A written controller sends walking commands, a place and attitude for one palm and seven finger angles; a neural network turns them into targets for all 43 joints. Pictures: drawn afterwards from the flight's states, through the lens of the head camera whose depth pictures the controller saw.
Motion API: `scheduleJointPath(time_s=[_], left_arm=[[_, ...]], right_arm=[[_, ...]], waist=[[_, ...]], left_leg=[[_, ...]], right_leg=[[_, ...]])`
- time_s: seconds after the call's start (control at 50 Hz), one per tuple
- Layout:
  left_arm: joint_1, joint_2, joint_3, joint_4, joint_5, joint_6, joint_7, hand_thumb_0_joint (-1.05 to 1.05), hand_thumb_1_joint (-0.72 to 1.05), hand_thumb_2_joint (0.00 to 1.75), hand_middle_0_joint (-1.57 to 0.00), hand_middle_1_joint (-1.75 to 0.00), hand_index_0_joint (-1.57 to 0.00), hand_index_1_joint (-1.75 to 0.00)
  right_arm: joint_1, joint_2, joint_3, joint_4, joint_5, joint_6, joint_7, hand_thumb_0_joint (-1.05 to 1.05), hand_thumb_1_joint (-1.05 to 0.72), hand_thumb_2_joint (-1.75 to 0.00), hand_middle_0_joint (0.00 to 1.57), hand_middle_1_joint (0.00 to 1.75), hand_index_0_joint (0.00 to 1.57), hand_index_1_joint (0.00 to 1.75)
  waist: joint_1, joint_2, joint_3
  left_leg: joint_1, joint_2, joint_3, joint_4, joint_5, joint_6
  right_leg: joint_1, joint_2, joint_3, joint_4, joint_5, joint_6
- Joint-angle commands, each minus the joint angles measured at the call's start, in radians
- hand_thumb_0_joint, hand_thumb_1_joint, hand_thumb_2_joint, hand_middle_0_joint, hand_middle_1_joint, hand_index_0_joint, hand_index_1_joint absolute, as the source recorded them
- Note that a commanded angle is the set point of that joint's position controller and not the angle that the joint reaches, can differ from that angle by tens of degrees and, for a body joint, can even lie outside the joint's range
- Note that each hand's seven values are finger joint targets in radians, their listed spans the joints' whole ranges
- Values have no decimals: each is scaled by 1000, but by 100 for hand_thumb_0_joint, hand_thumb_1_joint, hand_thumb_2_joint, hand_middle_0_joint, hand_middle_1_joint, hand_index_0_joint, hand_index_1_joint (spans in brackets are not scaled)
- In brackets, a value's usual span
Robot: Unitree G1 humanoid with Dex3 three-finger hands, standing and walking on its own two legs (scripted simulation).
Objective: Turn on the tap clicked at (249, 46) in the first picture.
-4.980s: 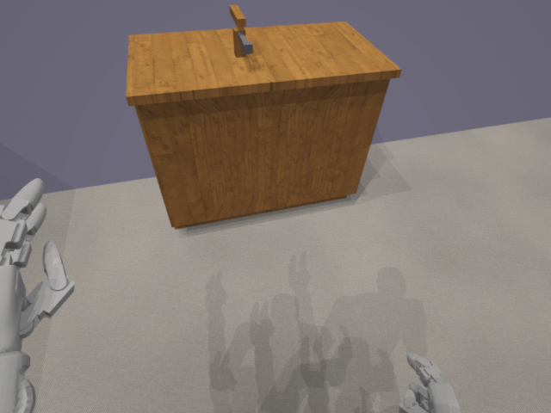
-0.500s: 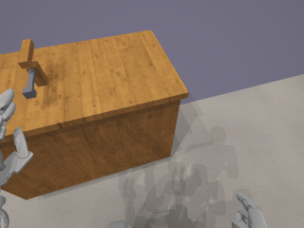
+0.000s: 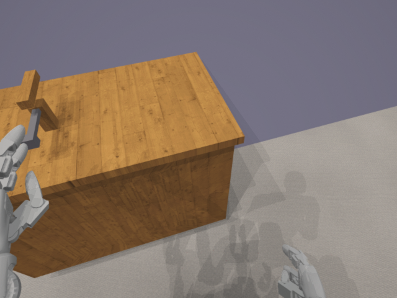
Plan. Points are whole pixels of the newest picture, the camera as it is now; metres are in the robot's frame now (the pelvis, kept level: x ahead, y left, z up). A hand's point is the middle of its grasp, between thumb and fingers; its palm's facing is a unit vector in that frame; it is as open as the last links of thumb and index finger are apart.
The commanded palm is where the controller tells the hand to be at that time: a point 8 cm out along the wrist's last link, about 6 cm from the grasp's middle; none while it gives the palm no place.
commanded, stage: come to a stop and stand still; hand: left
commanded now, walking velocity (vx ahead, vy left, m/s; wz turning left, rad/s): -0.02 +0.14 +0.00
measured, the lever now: (30, 141) +0.43 +0.44 +0.05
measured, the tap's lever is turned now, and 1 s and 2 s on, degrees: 0 0 0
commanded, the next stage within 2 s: look again from close up in 0.84 s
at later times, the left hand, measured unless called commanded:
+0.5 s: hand (6, 255) +0.15 +0.25 +0.16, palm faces +0.43 -0.83 -0.36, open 7.4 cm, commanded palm +0.09 +0.29 +0.18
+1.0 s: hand out of the picture +0.14 +0.28 +0.17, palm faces +0.43 -0.77 -0.47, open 7.5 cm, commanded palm +0.07 +0.29 +0.18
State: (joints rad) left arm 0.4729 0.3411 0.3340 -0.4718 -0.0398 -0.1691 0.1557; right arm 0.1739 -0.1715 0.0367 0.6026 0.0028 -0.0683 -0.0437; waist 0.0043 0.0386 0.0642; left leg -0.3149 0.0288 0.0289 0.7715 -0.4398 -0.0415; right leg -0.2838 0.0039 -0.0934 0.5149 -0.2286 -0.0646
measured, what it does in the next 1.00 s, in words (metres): steps on the spot: left foot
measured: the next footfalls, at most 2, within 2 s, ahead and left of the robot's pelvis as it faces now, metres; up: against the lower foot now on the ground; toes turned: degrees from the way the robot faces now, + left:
left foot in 0.20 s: +0.01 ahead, +0.12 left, +0.00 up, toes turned -1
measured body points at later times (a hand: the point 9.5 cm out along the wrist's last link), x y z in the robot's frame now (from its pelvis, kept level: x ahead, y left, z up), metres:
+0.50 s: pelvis -0.06 +0.01 +0.00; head -0.06 +0.01 +0.45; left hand +0.12 +0.30 +0.18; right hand +0.10 -0.20 -0.09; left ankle -0.03 +0.13 -0.74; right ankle -0.01 -0.09 -0.74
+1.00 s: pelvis -0.09 +0.01 +0.00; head -0.07 +0.02 +0.45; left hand +0.12 +0.32 +0.20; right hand +0.06 -0.23 -0.09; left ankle -0.03 +0.13 -0.73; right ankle -0.01 -0.09 -0.74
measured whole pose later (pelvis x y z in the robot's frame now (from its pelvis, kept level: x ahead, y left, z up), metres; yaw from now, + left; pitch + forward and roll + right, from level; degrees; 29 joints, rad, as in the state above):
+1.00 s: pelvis -0.09 +0.01 +0.00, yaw +1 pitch -1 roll -1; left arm 0.27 0.46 0.38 -0.33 0.02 -0.22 0.10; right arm 0.26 -0.20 0.00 0.64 0.00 -0.13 -0.07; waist 0.04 0.00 0.06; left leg -0.32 0.03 0.02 0.53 -0.21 0.01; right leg -0.30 0.03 -0.05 0.44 -0.12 -0.03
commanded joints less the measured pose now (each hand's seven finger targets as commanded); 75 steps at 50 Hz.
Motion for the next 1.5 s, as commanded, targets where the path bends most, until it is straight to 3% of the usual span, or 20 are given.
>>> scheduleJointPath(time_s=[0.0, 0.14, 0.22, 0.24, 0.28, 0.34, 0.38, 0.42, 0.48, 0.56, 0.64, 0.9, 0.92, 0.94, 0.96, 1.0, 1.08, 1.2, 1.36, 1.48], left_arm=[[-31, 203, 160, -228, 12, -64, 34, 0, 90, 90, -20, -30, -20, -30], [37, 192, 148, -284, 12, -60, 44, 0, 90, 90, -20, -30, -20, -30], [-32, 187, 127, -287, 14, -83, 36, 0, 90, 90, -20, -30, -20, -30], [-65, 185, 116, -261, 21, -87, 34, 0, 90, 90, -20, -30, -20, -30], [-92, 162, 82, -233, 26, -93, 29, 0, 90, 90, -20, -30, -20, -30], [-84, 154, 74, -193, 29, -92, 25, 0, 90, 90, -20, -30, -20, -30], [-114, 150, 71, -179, 27, -90, 22, 0, 90, 90, -20, -30, -20, -30], [-94, 143, 68, -140, 18, -76, 14, 0, 90, 90, -20, -30, -20, -30], [-108, 173, 89, -171, 12, -71, 16, 0, 90, 90, -20, -30, -20, -30], [-111, 184, 101, -198, 12, -66, 20, 0, 90, 90, -20, -30, -20, -30], [-105, 178, 107, -181, 15, -70, 24, 0, 90, 90, -20, -30, -20, -30], [-100, 183, 102, -196, 23, -71, 27, 0, 90, 90, -20, -30, -20, -30], [-1141, 1045, 711, -468, 160, -177, 7, 0, 90, 90, -20, -30, -20, -30], [-568, 426, 303, 123, 58, -142, -39, 0, 90, 90, -20, -30, -20, -30], [-269, 260, 210, 209, 12, -129, -54, 0, 90, 90, -20, -30, -20, -30], [-165, 142, 85, 28, -27, -170, -75, 0, 90, 90, -20, -30, -20, -30], [-131, 186, 67, -78, -21, -176, -64, 0, 90, 90, -20, -30, -20, -30], [-245, 286, 190, -158, -8, -202, -51, 0, 90, 90, -20, -30, -20, -30], [-200, 167, 89, -171, -3, -198, -57, 0, 90, 90, -20, -30, -20, -30], [-201, 176, 98, -154, -4, -166, -47, 0, 90, 90, -20, -30, -20, -30]], right_arm=[[-86, -81, -35, -163, -2, -22, -28, 0, -90, -90, 20, 30, 20, 30], [-35, -120, -69, -169, -4, 3, -33, 0, -90, -90, 20, 30, 20, 30], [-62, -146, -62, -179, -2, -19, -43, 0, -90, -90, 20, 30, 20, 30], [-63, -140, -60, -170, -7, -29, -44, 0, -90, -90, 20, 30, 20, 30], [-37, -146, -69, -158, -2, -57, -40, 0, -90, -90, 20, 30, 20, 30], [-23, -154, -68, -139, -2, -75, -31, 0, -90, -90, 20, 30, 20, 30], [-41, -153, -62, -134, -3, -71, -26, 0, -90, -90, 20, 30, 20, 30], [-48, -147, -63, -139, -1, -65, -22, 0, -90, -90, 20, 30, 20, 30], [-45, -131, -55, -133, -9, -51, -20, 0, -90, -90, 20, 30, 20, 30], [-56, -124, -48, -138, -12, -42, -30, 0, -90, -90, 20, 30, 20, 30], [-48, -133, -53, -143, -6, -49, -37, 0, -90, -90, 20, 30, 20, 30], [-41, -143, -65, -131, -5, -75, -32, 0, -90, -90, 20, 30, 20, 30], [77, -157, -74, -123, -35, -121, -26, 0, -90, -90, 20, 30, 20, 30], [14, -44, -37, -64, -8, -116, -25, 0, -90, -90, 20, 30, 20, 30], [-12, -105, -73, -129, 9, -136, -25, 0, -90, -90, 20, 30, 20, 30], [4, -125, -77, -153, 14, -150, 8, 0, -90, -90, 20, 30, 20, 30], [-6, -144, -65, -151, 15, -169, 21, 0, -90, -90, 20, 30, 20, 30], [-26, -144, -64, -177, 15, -180, 11, 0, -90, -90, 20, 30, 20, 30], [-3, -147, -71, -149, 1, -200, 38, 0, -90, -90, 20, 30, 20, 30], [-20, -152, -74, -142, -1, -162, 30, 0, -90, -90, 20, 30, 20, 30]], waist=[[2, -163, -252], [-9, -110, -244], [10, 218, -124], [7, 220, -90], [8, 155, -105], [0, 119, -141], [-3, 72, -150], [3, -12, -101], [-3, -73, -93], [-3, -20, -94], [2, 23, -108], [0, 7, -117], [25, -206, 9], [6, -207, -254], [77, -83, -161], [51, 28, -190], [50, -86, -83], [42, 91, -106], [30, 52, -145], [16, 26, -165]], left_leg=[[-78, -7, -30, 47, -35, 4], [113, -4, 8, -334, 213, 27], [-7, 220, -191, -532, 318, 105], [-85, 242, -205, -555, 300, 124], [22, 217, -147, -459, 468, 129], [81, 186, -114, -384, 562, 93], [-15, 138, -80, -377, 396, 57], [-70, 82, -42, -379, 119, 38], [-8, 27, -24, -308, 42, 35], [15, 40, -49, -373, 10, 45], [-53, 76, -85, -472, -12, 54], [-35, 47, -52, -418, 46, 43], [-54, 35, -3, -193, 189, 63], [81, -54, -19, -180, 170, 72], [129, -44, 18, -192, 157, 53], [100, -47, -2, -308, 100, 60], [10, -17, -80, -438, -11, 68], [-118, 98, -198, -596, -76, 111], [-25, 30, -153, -471, 108, 76], [50, 15, -136, -372, 245, 81]], right_leg=[[269, -306, 222, -87, 748, -63], [164, -232, 201, -118, 253, -9], [74, -38, 66, 75, -115, 76], [91, -35, 62, 155, -153, 79], [52, -36, 63, 98, -119, 78], [110, -33, 61, -52, -10, 80], [203, -52, 96, -79, 147, 70], [146, -79, 172, -133, 35, 54], [12, -134, 254, -258, -221, 27], [-20, -94, 214, -259, -305, 41], [99, -34, 152, -184, -178, 63], [86, -53, 188, -225, -170, 56], [-108, -122, 253, -293, 7, 130], [-18, -192, 225, -246, -142, 28], [-56, -161, 363, -330, -224, 41], [58, -165, 305, -279, -275, 12], [25, -66, 219, -238, -347, 43], [209, -3, 121, 1, -58, 72], [214, -18, 128, -72, 52, 42], [161, -38, 144, -51, 108, 19]])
